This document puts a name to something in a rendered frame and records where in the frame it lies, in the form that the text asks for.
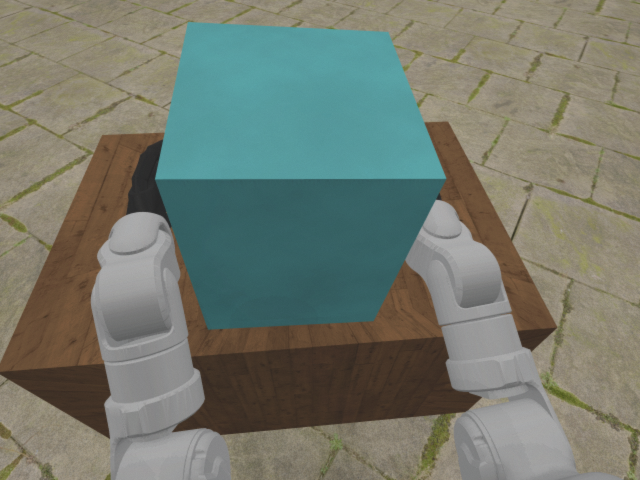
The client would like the pedestal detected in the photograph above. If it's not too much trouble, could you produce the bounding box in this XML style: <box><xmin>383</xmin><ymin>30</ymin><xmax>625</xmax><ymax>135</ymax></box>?
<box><xmin>0</xmin><ymin>121</ymin><xmax>558</xmax><ymax>439</ymax></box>

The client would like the robot right forearm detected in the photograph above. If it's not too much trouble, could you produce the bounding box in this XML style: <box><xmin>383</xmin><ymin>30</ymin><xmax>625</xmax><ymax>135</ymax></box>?
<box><xmin>405</xmin><ymin>200</ymin><xmax>576</xmax><ymax>469</ymax></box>

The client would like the left robot upper arm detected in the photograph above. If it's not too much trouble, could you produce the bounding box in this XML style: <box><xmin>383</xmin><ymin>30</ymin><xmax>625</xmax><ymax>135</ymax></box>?
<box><xmin>115</xmin><ymin>428</ymin><xmax>231</xmax><ymax>480</ymax></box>

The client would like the carton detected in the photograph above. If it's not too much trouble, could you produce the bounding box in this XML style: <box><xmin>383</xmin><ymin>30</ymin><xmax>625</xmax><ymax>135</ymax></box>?
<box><xmin>155</xmin><ymin>22</ymin><xmax>446</xmax><ymax>330</ymax></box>

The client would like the left robot hand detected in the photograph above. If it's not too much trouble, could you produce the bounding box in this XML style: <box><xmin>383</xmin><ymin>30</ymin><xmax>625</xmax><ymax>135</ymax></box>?
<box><xmin>126</xmin><ymin>140</ymin><xmax>172</xmax><ymax>228</ymax></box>

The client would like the robot left forearm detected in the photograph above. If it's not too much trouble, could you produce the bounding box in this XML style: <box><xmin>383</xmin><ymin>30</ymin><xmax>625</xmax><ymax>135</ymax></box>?
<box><xmin>91</xmin><ymin>212</ymin><xmax>205</xmax><ymax>480</ymax></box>

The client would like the right robot upper arm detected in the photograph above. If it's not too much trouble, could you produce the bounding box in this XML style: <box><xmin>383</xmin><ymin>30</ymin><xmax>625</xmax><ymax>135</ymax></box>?
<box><xmin>454</xmin><ymin>398</ymin><xmax>624</xmax><ymax>480</ymax></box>

